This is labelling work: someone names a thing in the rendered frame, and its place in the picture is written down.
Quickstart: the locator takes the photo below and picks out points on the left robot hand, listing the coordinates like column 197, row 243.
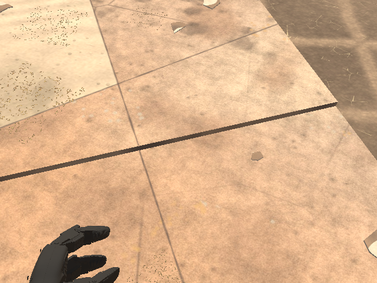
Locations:
column 54, row 266

